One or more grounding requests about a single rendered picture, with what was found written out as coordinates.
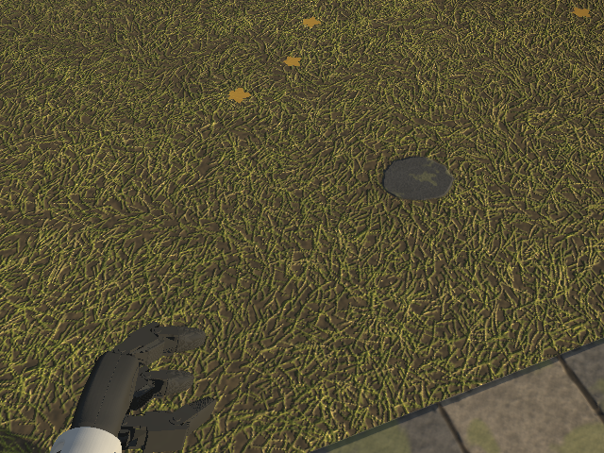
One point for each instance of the left robot hand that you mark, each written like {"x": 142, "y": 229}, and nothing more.
{"x": 117, "y": 385}

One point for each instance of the robot left forearm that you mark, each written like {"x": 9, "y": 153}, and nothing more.
{"x": 86, "y": 440}

